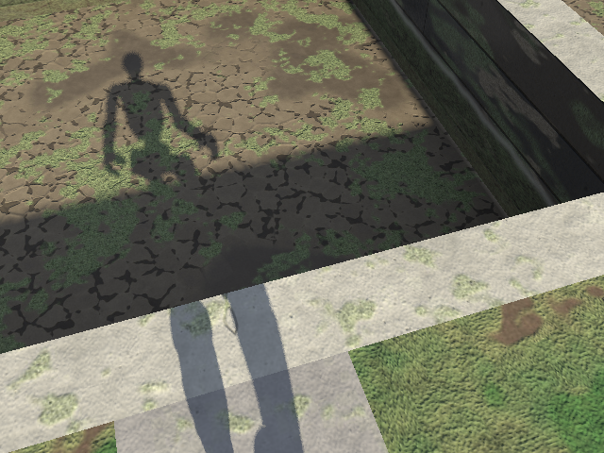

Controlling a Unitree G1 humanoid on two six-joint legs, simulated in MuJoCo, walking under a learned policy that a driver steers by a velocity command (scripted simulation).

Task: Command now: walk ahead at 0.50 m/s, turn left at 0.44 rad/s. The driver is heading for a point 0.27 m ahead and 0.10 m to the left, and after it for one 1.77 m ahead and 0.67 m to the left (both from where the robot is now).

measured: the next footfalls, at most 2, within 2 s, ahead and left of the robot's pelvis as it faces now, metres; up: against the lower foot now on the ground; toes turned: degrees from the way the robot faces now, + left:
left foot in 0.10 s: +0.24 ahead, +0.11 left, +0.00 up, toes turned +6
right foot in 0.54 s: +0.40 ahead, -0.08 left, +0.00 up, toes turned +26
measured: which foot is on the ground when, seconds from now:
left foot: up 0.00-0.08, down 0.10-0.56, up 0.58-0.90, down 0.92-1.00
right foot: down 0.00-0.10, up 0.12-0.52, down 0.54-0.92, up 0.94-1.00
